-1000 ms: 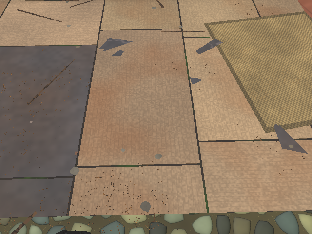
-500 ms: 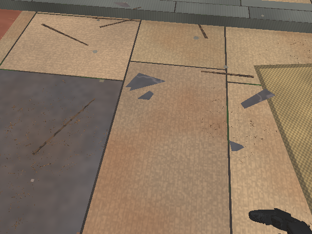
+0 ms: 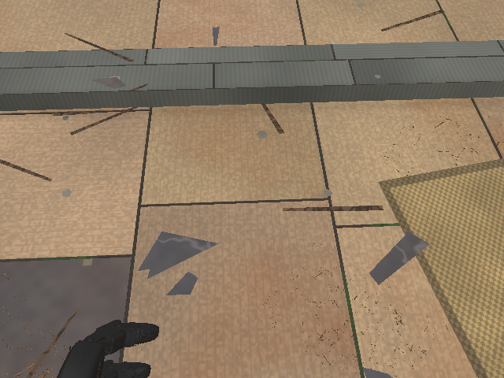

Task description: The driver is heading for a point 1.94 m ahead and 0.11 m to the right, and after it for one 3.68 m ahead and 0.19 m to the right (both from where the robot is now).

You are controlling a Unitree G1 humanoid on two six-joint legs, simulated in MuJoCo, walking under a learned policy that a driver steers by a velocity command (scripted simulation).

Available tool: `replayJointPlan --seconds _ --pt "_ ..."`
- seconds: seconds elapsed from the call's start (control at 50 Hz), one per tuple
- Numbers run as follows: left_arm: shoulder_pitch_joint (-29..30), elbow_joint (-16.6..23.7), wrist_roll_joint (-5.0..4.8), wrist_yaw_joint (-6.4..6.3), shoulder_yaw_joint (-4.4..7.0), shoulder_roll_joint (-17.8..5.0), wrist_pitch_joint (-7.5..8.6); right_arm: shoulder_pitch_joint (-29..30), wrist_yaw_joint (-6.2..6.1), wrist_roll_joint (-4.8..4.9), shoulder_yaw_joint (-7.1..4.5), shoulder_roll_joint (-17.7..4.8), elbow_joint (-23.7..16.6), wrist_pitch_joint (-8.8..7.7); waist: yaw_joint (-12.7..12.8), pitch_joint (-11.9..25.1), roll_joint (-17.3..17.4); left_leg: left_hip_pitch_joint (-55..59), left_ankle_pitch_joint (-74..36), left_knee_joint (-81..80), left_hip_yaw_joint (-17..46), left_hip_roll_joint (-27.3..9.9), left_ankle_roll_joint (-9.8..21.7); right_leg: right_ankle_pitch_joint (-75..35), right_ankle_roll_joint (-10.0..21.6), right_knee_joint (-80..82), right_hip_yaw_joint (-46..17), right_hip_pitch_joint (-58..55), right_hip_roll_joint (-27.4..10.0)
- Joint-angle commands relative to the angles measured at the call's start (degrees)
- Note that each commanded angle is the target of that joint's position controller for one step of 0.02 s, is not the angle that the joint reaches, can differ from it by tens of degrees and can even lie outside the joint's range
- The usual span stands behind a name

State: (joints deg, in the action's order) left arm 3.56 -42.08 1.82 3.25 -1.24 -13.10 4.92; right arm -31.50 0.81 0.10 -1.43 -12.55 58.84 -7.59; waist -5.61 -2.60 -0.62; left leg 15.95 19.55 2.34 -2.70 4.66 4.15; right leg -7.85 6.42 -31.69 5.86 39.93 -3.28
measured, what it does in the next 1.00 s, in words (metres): walks ahead: right foot, then left foot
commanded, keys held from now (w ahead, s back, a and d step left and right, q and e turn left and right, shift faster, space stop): shift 1.00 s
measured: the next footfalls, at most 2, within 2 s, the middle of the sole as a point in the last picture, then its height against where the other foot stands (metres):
right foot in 0.06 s outside the picture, level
left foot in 0.48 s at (198, 372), level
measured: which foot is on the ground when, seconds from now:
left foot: down 0.00-0.04, up 0.06-0.46, down 0.48-1.00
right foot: up 0.00-0.04, down 0.06-0.52, up 0.54-0.68, down 0.70-1.00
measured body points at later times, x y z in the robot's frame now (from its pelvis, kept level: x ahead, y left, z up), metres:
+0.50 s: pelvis +0.31 +0.01 +0.01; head +0.33 +0.01 +0.46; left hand +0.36 +0.27 -0.13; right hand +0.49 -0.23 -0.09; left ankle +0.44 +0.12 -0.72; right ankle +0.25 -0.08 -0.72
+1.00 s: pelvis +0.37 +0.00 +0.01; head +0.38 +0.00 +0.46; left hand +0.40 +0.25 -0.14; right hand +0.46 -0.25 -0.13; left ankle +0.44 +0.12 -0.72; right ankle +0.33 -0.11 -0.72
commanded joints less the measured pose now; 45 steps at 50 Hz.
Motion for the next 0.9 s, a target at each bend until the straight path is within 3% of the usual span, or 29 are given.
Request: replayJointPlan --seconds 0.02,0.04,0.06,0.08,0.1,0.12,0.14,0.16,0.18,0.22,0.26,0.3,0.34,0.4,0.44,0.46,0.48,0.5,0.52,0.54,0.56,0.6,0.62,0.68,0.72,0.74,0.78,0.84,0.9 --pt "-11.6 -1.0 0.96 -1.44 2.11 -7.0 1.33 0.5 -1.81 -1.23 -2.07 -12.2 -1.8 0.68 9.9 3.9 6.6 -8.6 -76.8 21.4 1.0 -13.3 1.4 3.8 2.1 2.2 2.3 -24.1 8.4" --pt "-23.1 -4.9 1.12 -2.23 2.82 -8.1 1.79 3.1 -2.33 -1.03 -2.23 -13.0 -2.0 1.34 15.5 9.0 7.3 -11.0 -73.4 35.6 0.0 -12.3 0.6 -1.7 2.9 6.2 0.7 -35.1 7.0" --pt "-31.0 -7.5 2.22 -3.12 3.92 -11.5 1.88 3.9 -2.54 -0.48 -1.88 -11.1 -3.2 1.38 17.5 13.9 6.3 -20.3 -55.5 51.7 -0.3 -9.6 0.3 -9.4 3.9 2.8 -5.1 -47.4 -0.6" --pt "-32.5 -8.1 3.66 -3.02 5.3 -16.9 1.72 -6.5 -2.1 1.27 0.09 -0.2 -3.6 1.44 10.1 24.2 -12.9 -41.6 13.4 80.2 0.1 0.7 -1.6 -51.4 13.2 -8.1 -26.4 -69.3 -22.7" --pt "-33.6 -7.1 -1.2 -1.47 4.72 -12.1 2.07 -7.0 -0.16 0.57 0.96 -3.5 -0.4 0.43 15.0 40.7 -9.6 -50.3 16.6 89.4 18.2 2.7 -2.0 -34.7 18.7 -1.9 -42.5 -80.0 -21.3" --pt "-27.1 -6.3 -2.15 -1.39 4.98 -11.4 1.76 1.5 -0.09 2.7 -0.73 -8.0 -3.7 0.39 14.0 30.7 -6.0 -53.1 13.3 86.5 16.3 -1.6 -2.0 -29.1 16.5 2.7 -33.4 -70.4 -18.9" --pt "-19.8 -5.6 -2.84 -1.41 4.48 -9.6 2.12 9.2 -0.45 2.66 -0.76 -9.2 -6.9 0.46 11.2 18.4 -0.7 -53.5 8.9 80.9 11.8 -4.9 -2.5 -25.4 13.8 7.1 -26.9 -56.2 -16.3" --pt "-15.4 -5.2 -2.5 -1.48 3.5 -6.8 2.51 13.2 -0.96 2.09 -1.21 -9.2 -7.3 1.04 8.8 10.8 4.6 -52.5 6.8 78.7 9.3 -6.3 -3.5 -25.4 12.4 11.1 -23.2 -44.3 -14.8" --pt "-14.9 -6.2 -1.6 -1.27 3.0 -5.4 3.02 13.1 -1.17 1.39 -1.38 -7.8 -7.7 1.83 6.2 7.0 4.9 -48.0 5.2 76.1 8.3 -7.6 -3.7 -29.2 11.2 13.8 -19.7 -35.6 -13.1" --pt "-13.8 -7.6 -1.15 -0.77 2.46 -4.3 2.95 9.4 -1.11 0.84 -0.81 -3.5 -7.4 3.31 2.8 5.7 1.2 -42.7 2.9 69.2 7.8 -9.3 -4.2 -29.3 10.2 17.0 -14.2 -27.1 -10.5" --pt "-12.4 -8.6 -0.72 -1.38 2.65 -5.8 2.89 11.1 -1.6 1.04 -0.56 -2.5 -8.3 3.8 1.4 4.5 -1.7 -40.6 -1.9 58.4 5.8 -9.1 -4.7 -32.8 8.7 18.2 -8.3 -21.7 -7.4" --pt "-12.4 -9.0 -1.04 -2.51 3.34 -8.2 2.14 16.0 -1.74 0.31 -0.13 -2.7 -9.6 3.7 2.5 5.9 -3.0 -38.2 -11.2 45.6 3.7 -8.2 -5.1 -32.1 7.0 17.8 -4.0 -22.1 -4.3" --pt "-15.6 -10.3 -1.65 -3.2 3.75 -9.6 1.34 20.5 -1.44 0.01 -0.19 -3.6 -10.1 3.62 4.9 8.1 -3.2 -37.3 -20.4 38.1 3.0 -6.8 -5.2 -27.9 6.0 17.1 -3.6 -26.6 -4.2" --pt "-16.7 -11.9 -2.0 -3.42 3.73 -9.4 0.23 25.0 -1.07 -0.08 -0.52 -5.5 -11.1 3.82 6.3 7.2 -3.8 -37.7 -22.9 32.5 4.5 -7.0 -4.1 -19.9 5.1 15.0 -5.6 -30.6 -6.4" --pt "-16.0 -12.6 -2.3 -3.51 3.78 -9.2 -0.42 26.1 -0.81 -0.64 -1.02 -6.9 -11.3 3.57 5.8 6.4 -3.7 -36.9 -21.8 28.5 4.4 -6.7 -2.6 -15.2 4.1 11.2 -6.8 -31.8 -7.1" --pt "-15.5 -12.9 -2.66 -3.59 3.71 -8.9 -0.68 24.7 -0.78 -1.07 -1.39 -7.5 -10.5 3.39 4.7 6.5 -3.0 -34.0 -24.1 24.6 3.8 -6.1 -1.6 -11.6 2.8 8.1 -6.9 -31.7 -6.2" --pt "-17.6 -13.6 -2.5 -3.62 3.59 -8.3 -0.69 23.4 -1.04 -1.51 -2.07 -9.4 -9.7 3.27 4.8 7.0 -0.8 -30.0 -35.3 21.8 4.8 -7.0 -0.3 -6.0 0.6 4.2 -6.6 -31.2 -3.6" --pt "-22.1 -14.1 -1.26 -3.57 3.34 -7.1 -0.18 23.3 -1.43 -1.99 -2.74 -12.7 -9.7 3.29 7.5 9.3 4.4 -22.3 -57.8 25.4 9.1 -12.2 2.4 4.9 -1.9 -0.7 -4.9 -26.4 0.6" --pt "-28.0 -16.0 -1.14 -3.41 2.09 -2.8 -0.02 21.7 -1.64 -2.22 -1.95 -10.1 -9.2 3.89 8.7 15.1 10.9 -12.9 -67.2 27.8 15.8 -19.4 10.0 22.9 -4.9 -7.3 -4.3 -20.0 3.3" --pt "-26.7 -16.6 -1.72 -3.44 2.05 -3.4 -0.87 19.9 -1.39 -1.58 -0.91 -5.5 -8.5 4.52 6.5 17.9 11.5 -12.3 -61.4 25.9 20.4 -22.6 13.4 35.4 -6.3 -11.6 -5.3 -18.7 3.6" --pt "-22.9 -15.5 -2.31 -3.64 2.64 -5.8 -2.14 20.7 -1.08 -1.26 -0.5 -4.9 -8.4 4.9 6.0 16.5 10.3 -15.7 -50.0 23.3 22.6 -22.6 13.6 41.6 -6.9 -13.8 -6.8 -17.6 3.0" --pt "-18.9 -15.0 -2.12 -4.54 3.21 -6.7 -4.89 25.1 -1.22 -1.3 -0.91 -7.5 -9.1 5.37 6.8 12.4 7.3 -24.9 -29.8 18.6 23.5 -22.0 11.1 40.1 -7.5 -14.6 -8.1 -18.5 1.4" --pt "-18.8 -15.2 -1.8 -4.94 3.33 -6.5 -5.89 27.8 -1.62 -1.38 -1.26 -8.8 -9.7 5.54 7.7 11.1 7.8 -29.4 -23.1 16.8 22.7 -21.1 9.5 36.8 -7.6 -13.3 -8.3 -20.6 0.9" --pt "-21.2 -17.5 -1.15 -5.27 3.08 -4.1 -6.52 31.7 -2.34 -0.66 -1.27 -7.8 -10.0 6.56 10.2 9.0 7.7 -38.1 -7.4 15.2 14.8 -14.6 4.1 23.2 -6.5 -0.1 -5.2 -30.2 2.4" --pt "-19.8 -17.2 -0.24 -5.08 3.3 -6.0 -6.63 28.1 -2.37 -0.06 -1.2 -6.9 -8.4 6.59 8.1 6.4 4.6 -39.7 5.9 15.8 11.4 -11.1 0.0 22.6 -4.4 5.9 -7.2 -30.4 -0.2" --pt "-18.7 -17.5 -0.9 -5.05 3.85 -8.2 -6.33 27.7 -2.44 -0.06 -1.49 -6.8 -8.5 6.66 6.3 3.0 -0.6 -36.7 5.3 16.9 7.3 -7.8 -1.5 31.9 -3.0 7.0 -7.8 -22.8 -0.3" --pt "-16.4 -17.3 -1.03 -5.12 3.27 -5.7 -4.89 27.3 -2.69 -0.55 -1.57 -6.0 -7.6 6.33 5.7 2.2 -1.8 -30.4 -3.1 21.1 6.1 -6.8 -1.7 33.6 -3.5 10.1 -8.6 -18.1 -0.7" --pt "-17.0 -17.7 -1.24 -5.13 3.35 -5.6 -3.31 25.7 -2.72 -0.44 -1.74 -5.5 -5.9 6.1 5.7 3.6 -0.9 -27.6 -13.8 23.9 5.7 -6.9 -0.3 27.0 -4.4 9.4 -8.1 -19.8 -0.5" --pt "-18.8 -18.4 -1.45 -5.17 3.26 -5.2 -3.18 25.4 -2.46 -0.21 -1.84 -5.2 -5.0 6.29 6.0 4.1 -0.5 -26.8 -18.4 25.0 5.4 -6.9 0.1 23.9 -4.4 8.5 -7.6 -21.1 -0.1"
Over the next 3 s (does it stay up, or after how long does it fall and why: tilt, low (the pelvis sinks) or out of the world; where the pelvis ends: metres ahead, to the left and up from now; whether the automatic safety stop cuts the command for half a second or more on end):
stays up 0.82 0.07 -0.02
